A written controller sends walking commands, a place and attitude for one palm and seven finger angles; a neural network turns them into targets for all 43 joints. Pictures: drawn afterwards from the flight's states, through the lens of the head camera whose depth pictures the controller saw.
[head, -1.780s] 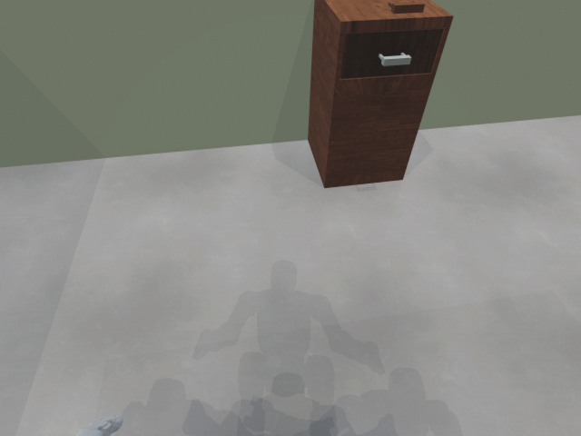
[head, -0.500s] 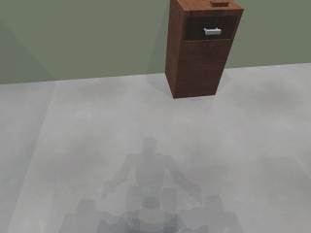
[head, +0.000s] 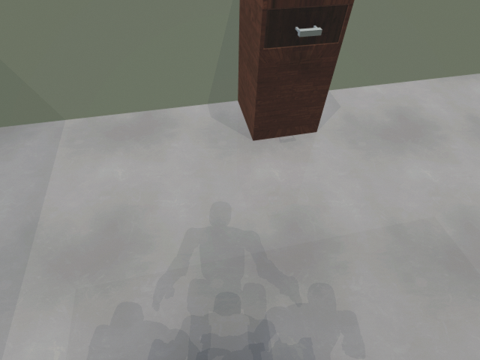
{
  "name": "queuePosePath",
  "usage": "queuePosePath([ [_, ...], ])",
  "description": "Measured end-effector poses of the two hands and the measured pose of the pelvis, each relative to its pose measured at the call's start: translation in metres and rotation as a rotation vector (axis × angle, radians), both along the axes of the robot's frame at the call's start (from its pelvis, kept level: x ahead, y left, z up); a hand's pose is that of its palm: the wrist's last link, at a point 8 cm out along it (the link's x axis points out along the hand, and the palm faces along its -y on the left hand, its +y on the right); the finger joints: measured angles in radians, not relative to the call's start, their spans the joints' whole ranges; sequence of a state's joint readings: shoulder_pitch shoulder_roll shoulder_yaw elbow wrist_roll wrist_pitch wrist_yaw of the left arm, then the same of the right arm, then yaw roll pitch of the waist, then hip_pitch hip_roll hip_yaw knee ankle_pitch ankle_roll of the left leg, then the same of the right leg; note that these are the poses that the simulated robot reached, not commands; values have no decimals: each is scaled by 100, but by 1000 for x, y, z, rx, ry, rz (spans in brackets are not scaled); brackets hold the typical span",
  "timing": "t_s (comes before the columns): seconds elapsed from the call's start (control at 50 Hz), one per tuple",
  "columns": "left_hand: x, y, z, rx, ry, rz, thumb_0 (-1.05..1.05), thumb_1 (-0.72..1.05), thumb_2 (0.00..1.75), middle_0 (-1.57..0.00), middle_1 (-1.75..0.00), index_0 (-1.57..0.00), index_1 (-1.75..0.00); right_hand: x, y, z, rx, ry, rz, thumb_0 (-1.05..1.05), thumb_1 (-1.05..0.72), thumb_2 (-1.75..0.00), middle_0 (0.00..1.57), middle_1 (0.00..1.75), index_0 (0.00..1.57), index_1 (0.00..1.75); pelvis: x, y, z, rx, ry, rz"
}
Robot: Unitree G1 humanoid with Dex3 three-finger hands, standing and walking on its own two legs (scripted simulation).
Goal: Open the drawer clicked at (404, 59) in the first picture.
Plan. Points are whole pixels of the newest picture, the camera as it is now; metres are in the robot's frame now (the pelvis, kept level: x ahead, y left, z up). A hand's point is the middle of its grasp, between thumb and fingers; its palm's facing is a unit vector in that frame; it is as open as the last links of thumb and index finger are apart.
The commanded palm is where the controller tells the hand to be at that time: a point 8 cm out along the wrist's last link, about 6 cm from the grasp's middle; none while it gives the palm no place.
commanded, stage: walk to a spot facing it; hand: left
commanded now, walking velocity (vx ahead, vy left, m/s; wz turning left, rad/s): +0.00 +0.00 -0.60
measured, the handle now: (308, 30) +1.50 -0.22 -0.09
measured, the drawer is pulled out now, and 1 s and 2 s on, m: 0.00 0.00 0.00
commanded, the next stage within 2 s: none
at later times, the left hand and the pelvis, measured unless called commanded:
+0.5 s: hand out of the picture +0.05 +0.16 -0.15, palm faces -0.15 -0.96 -0.23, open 7.4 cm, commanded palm none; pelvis +0.00 -0.03 +0.01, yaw -14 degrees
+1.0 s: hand (172, 278) +0.31 +0.17 -0.17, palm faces -0.47 -0.87 -0.16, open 7.4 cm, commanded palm none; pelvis +0.14 +0.03 +0.01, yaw -33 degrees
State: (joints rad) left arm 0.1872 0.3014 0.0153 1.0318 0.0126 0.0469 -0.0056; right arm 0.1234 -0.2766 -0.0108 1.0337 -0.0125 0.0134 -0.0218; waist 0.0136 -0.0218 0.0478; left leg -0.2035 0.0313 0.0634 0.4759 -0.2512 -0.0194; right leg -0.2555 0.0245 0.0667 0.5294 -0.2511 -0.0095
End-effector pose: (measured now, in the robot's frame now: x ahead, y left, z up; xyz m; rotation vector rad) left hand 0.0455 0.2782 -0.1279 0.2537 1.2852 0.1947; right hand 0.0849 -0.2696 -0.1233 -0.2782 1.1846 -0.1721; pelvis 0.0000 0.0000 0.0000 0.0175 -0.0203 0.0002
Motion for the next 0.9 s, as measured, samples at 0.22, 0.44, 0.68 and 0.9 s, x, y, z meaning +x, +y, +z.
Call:
queuePosePath([
  [0.22,-9,-57,-9,-18,18,-66,1,90,90,-20,-30,-21,-30,-52,-14,-39,101,51,-144,1,-91,-89,20,30,20,30,-14,-30,-17,14,0,-107],
  [0.44,-5,-75,9,-61,46,-125,1,90,90,-20,-30,-21,-30,-69,-37,-5,60,18,-234,1,-91,-89,20,30,20,30,-8,-33,7,14,52,-216],
  [0.68,49,-36,-5,-91,63,-216,1,90,90,-20,-30,-21,-30,-22,-7,20,6,-112,-306,1,-91,-89,20,30,19,30,37,3,7,-17,68,-345],
  [0.9,207,-23,-15,-135,-12,-428,1,91,90,-20,-30,-20,-29,-49,66,30,-14,-67,-526,0,-91,-89,20,30,20,30,106,30,11,-65,36,-503],
])
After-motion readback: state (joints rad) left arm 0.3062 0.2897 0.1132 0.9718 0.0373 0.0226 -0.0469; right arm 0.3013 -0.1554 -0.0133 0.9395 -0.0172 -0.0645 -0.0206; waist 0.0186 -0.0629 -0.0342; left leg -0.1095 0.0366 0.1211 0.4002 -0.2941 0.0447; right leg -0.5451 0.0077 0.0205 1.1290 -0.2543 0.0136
